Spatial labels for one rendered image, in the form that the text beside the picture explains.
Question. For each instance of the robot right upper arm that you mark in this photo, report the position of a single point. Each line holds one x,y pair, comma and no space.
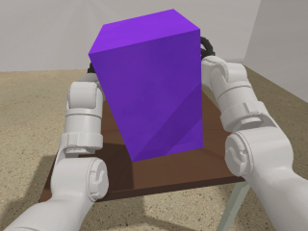
264,158

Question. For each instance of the robot left forearm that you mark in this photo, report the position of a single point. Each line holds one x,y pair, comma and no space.
82,123

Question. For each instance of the robot left hand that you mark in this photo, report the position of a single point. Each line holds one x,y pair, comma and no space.
91,69

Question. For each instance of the table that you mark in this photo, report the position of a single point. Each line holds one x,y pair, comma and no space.
192,169

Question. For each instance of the robot right hand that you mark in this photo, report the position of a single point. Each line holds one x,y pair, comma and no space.
209,48

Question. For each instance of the carton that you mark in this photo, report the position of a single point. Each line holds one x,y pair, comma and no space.
149,68

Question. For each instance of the robot right forearm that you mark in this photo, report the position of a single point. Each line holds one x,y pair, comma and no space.
237,102

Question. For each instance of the robot left upper arm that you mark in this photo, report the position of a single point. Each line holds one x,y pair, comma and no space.
76,184

